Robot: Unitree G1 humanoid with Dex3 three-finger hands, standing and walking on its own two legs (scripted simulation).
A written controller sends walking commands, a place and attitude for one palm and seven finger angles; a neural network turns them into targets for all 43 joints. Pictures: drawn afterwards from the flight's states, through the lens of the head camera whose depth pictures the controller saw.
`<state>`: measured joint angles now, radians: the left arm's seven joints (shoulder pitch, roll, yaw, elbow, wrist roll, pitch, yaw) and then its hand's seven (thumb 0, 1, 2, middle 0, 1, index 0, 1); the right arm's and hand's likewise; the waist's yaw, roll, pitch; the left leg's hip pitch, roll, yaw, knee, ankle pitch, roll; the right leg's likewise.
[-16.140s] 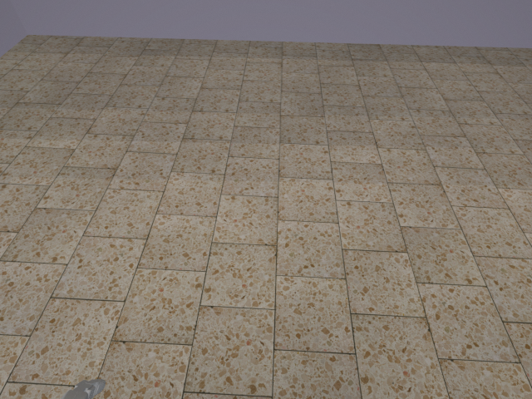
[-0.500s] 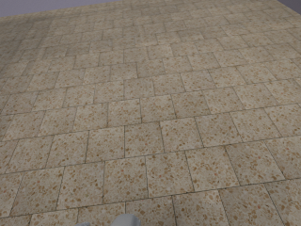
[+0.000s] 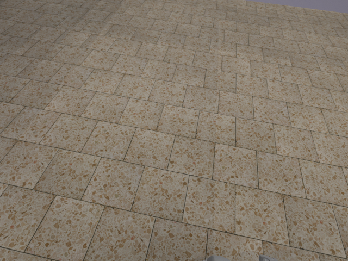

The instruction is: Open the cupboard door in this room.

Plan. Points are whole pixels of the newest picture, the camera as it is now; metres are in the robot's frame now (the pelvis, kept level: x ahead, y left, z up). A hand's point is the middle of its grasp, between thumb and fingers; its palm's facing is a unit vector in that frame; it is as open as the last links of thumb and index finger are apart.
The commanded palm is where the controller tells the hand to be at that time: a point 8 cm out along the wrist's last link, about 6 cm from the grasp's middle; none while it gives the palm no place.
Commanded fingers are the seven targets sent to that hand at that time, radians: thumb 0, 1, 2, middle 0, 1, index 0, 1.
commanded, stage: turn or walk to find it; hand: left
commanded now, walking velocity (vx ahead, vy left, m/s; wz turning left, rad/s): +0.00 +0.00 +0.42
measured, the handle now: out of the picture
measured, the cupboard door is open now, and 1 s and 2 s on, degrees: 0 0 0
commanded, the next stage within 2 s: none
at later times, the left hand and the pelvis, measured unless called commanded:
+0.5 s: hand out of the picture +0.01 +0.14 -0.15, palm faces +0.24 -0.93 -0.27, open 7.3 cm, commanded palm none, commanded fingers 0.00 0.90 0.90 -0.20 -0.30 -0.20 -0.30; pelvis -0.03 -0.06 +0.00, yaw +13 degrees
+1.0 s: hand out of the picture -0.11 +0.21 -0.17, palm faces +0.47 -0.85 -0.24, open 7.4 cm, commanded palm none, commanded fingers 0.00 0.90 0.90 -0.20 -0.30 -0.20 -0.30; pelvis -0.07 +0.00 +0.00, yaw +25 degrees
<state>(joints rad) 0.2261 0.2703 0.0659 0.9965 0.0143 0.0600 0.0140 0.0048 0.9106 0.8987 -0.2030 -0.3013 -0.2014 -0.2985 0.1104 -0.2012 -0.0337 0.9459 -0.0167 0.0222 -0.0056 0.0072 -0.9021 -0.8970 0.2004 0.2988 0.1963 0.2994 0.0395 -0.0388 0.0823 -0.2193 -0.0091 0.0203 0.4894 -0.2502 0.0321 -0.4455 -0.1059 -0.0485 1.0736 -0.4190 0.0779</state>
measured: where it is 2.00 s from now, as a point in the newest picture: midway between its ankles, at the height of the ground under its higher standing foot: outside the picture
